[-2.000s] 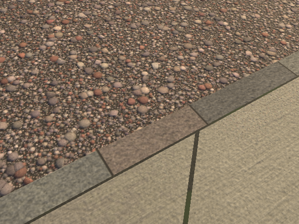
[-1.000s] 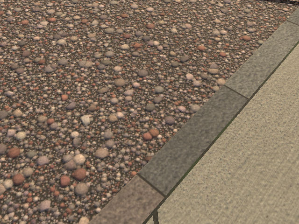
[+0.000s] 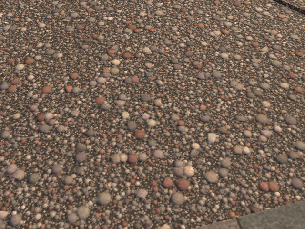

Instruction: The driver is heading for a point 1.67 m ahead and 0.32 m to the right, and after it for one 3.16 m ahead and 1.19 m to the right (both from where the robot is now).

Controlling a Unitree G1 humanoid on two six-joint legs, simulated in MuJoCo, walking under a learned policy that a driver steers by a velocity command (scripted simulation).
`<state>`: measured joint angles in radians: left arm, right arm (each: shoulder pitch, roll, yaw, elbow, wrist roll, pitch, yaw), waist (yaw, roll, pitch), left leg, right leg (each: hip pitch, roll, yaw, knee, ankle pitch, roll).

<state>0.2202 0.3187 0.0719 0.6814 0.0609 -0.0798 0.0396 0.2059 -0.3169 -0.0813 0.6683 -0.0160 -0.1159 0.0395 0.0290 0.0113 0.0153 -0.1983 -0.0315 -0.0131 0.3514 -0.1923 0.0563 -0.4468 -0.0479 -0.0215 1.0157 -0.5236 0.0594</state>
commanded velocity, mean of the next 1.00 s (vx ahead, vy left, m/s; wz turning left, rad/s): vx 0.08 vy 0.00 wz -0.24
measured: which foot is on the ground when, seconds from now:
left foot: down 0.00-0.60, up 0.62-0.86, down 0.88-1.00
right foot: up 0.00-0.18, down 0.20-0.88, up 0.90-1.00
